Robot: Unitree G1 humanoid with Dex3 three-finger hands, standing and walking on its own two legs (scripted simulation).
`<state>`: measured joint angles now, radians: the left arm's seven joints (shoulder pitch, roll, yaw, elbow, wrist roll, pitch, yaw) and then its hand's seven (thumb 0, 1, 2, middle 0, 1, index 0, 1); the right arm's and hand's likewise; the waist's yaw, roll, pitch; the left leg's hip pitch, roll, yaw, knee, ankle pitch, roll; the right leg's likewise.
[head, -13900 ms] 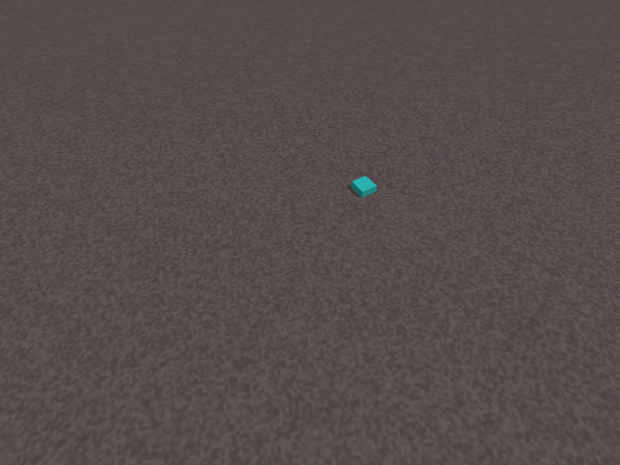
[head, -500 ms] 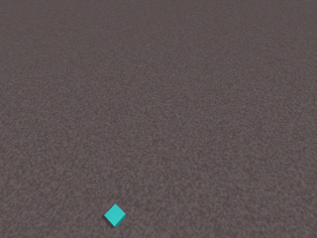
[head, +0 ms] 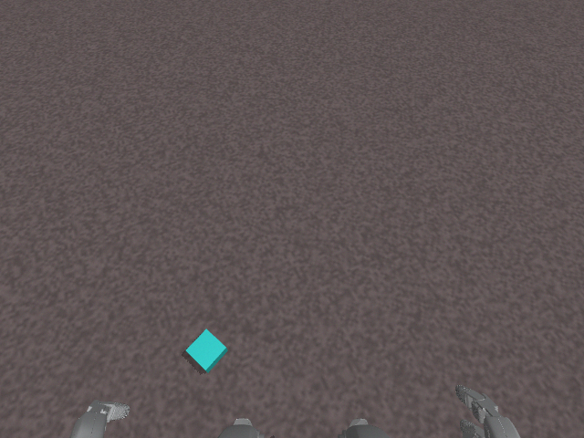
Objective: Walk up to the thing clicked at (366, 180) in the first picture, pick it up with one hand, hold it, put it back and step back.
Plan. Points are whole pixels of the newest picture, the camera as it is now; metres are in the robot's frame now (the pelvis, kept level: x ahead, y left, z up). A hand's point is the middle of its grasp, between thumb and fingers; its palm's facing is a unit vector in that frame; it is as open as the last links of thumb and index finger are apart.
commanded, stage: rise first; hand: left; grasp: from above
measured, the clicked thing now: (207, 350) +0.41 +0.27 -0.70
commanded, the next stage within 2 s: none
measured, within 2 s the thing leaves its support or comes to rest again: neither
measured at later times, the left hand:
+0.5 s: hand out of the picture +0.14 +0.27 -0.22, palm faces -0.17 -0.71 -0.68, open 14.1 cm
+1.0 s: hand (162, 389) +0.26 +0.30 -0.42, palm faces -0.22 -0.27 -0.94, open 14.0 cm
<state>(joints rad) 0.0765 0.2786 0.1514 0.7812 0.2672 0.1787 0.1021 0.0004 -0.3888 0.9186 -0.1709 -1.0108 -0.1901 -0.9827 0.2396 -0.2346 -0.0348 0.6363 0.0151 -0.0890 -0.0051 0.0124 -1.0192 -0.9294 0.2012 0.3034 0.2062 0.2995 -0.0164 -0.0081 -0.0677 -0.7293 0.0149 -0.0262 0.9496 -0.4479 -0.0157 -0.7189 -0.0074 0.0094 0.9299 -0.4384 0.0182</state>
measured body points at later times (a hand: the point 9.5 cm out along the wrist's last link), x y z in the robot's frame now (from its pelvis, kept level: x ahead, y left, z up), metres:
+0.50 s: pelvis +0.00 +0.00 -0.07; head +0.11 +0.02 +0.37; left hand +0.15 +0.31 -0.18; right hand +0.18 -0.24 -0.17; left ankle +0.01 +0.13 -0.68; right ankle +0.01 -0.13 -0.68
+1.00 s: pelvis -0.08 -0.01 -0.27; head +0.11 +0.00 +0.13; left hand +0.27 +0.31 -0.37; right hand +0.07 -0.26 -0.41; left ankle +0.01 +0.13 -0.68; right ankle +0.01 -0.13 -0.68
